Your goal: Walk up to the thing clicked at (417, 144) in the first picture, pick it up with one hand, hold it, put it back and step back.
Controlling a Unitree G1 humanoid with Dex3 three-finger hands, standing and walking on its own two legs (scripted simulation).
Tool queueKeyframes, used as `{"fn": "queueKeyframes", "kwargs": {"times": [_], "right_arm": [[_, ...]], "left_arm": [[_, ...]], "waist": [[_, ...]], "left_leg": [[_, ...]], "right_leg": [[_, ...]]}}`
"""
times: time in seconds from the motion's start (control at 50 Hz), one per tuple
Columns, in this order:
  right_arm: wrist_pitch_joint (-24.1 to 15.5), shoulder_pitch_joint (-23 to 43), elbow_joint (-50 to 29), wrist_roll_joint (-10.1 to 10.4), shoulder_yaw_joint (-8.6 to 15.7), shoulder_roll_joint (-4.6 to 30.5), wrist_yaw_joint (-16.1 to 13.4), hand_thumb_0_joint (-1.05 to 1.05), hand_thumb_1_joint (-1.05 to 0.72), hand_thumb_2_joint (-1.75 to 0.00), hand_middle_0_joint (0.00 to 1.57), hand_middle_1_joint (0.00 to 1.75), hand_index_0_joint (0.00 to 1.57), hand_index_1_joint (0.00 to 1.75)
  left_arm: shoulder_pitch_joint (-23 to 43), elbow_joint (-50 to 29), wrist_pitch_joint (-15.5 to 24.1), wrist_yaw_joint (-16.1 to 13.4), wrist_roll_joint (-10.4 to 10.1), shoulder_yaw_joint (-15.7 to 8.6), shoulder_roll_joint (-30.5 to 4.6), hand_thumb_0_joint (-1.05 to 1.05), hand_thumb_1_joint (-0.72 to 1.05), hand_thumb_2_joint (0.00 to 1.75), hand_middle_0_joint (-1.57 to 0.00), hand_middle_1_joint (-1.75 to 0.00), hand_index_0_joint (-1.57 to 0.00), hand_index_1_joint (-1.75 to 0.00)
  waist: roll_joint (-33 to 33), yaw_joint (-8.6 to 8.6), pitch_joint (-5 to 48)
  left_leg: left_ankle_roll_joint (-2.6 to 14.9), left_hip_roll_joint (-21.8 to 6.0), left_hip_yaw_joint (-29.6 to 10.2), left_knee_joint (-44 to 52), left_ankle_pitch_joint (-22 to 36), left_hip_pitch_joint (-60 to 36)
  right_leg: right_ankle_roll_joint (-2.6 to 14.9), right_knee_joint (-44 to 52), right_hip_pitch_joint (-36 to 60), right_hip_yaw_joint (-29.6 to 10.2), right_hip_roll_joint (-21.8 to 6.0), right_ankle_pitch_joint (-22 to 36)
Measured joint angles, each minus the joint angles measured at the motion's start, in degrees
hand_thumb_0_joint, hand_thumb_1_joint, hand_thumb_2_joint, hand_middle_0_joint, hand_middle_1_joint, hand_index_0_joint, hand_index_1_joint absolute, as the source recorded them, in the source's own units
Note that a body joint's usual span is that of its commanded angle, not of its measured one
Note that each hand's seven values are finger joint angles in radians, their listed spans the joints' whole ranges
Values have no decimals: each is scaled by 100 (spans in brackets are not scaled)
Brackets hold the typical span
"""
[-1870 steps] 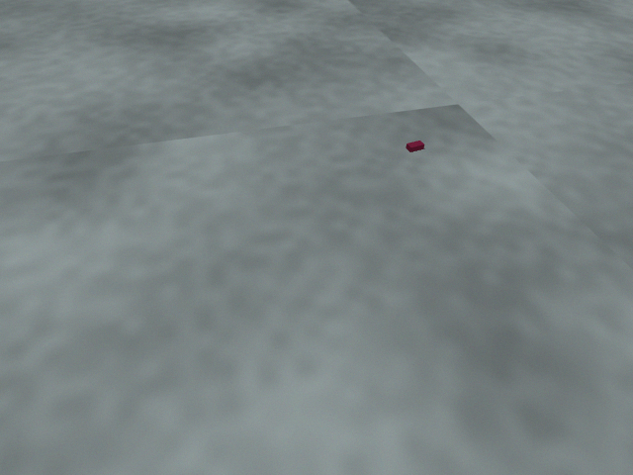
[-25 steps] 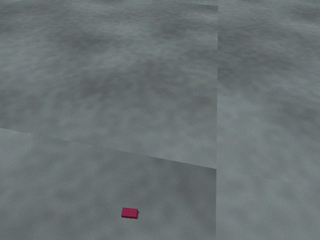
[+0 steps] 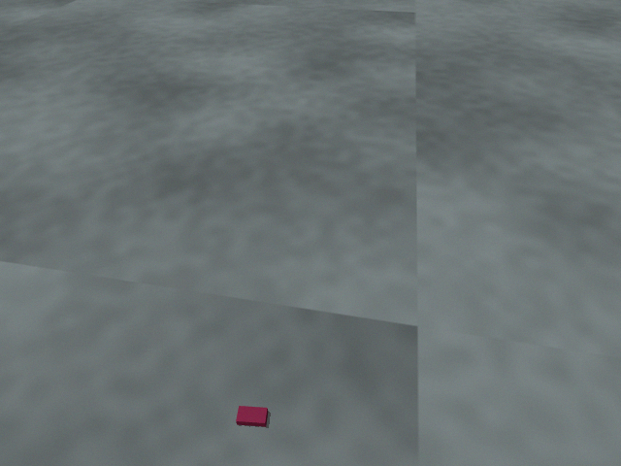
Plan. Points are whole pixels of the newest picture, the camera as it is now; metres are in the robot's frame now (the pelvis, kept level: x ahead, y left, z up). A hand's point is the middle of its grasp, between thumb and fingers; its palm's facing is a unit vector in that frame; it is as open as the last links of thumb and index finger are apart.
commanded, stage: stand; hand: left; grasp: from above
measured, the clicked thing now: (252, 416) +0.49 +0.22 -0.76
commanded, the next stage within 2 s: step back in 1.52 s
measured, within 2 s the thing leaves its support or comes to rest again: neither
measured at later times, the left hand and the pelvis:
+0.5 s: hand out of the picture +0.08 +0.23 -0.16, palm faces +0.00 -0.95 -0.33, open 7.4 cm; pelvis +0.01 -0.01 +0.00, yaw -1 degrees
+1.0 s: hand out of the picture +0.09 +0.23 -0.15, palm faces -0.02 -0.94 -0.33, open 7.4 cm; pelvis +0.01 -0.01 +0.00, yaw -1 degrees
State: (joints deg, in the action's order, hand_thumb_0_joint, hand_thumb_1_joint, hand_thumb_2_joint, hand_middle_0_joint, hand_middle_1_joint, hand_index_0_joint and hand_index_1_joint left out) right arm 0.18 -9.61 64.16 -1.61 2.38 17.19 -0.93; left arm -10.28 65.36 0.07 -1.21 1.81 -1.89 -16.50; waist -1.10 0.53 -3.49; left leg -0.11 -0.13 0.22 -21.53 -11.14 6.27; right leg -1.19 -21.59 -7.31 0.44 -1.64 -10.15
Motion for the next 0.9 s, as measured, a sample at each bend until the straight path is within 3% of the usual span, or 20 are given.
{"fn": "queueKeyframes", "kwargs": {"times": [0.9], "right_arm": [[-38,261,181,46,-129,115,43,0,-90,-90,20,30,21,30]], "left_arm": [[394,44,40,94,-83,59,-155,1,91,90,-20,-30,-20,-30]], "waist": [[56,-59,50]], "left_leg": [[-112,-140,59,292,45,-135]], "right_leg": [[105,237,71,-51,142,52]]}}
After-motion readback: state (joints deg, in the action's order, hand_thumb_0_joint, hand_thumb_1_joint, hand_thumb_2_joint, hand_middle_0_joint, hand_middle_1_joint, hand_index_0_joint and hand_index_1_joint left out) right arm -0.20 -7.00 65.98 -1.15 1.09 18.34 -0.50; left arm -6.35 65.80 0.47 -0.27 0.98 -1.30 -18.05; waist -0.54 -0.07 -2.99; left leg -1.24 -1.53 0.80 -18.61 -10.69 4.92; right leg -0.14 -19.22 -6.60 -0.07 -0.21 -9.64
